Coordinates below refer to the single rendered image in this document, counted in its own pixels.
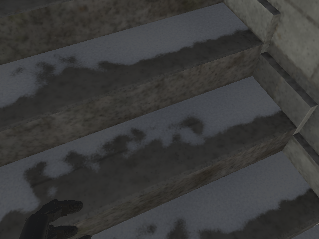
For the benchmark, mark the left robot hand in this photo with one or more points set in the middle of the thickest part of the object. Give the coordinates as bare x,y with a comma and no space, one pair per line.
37,226

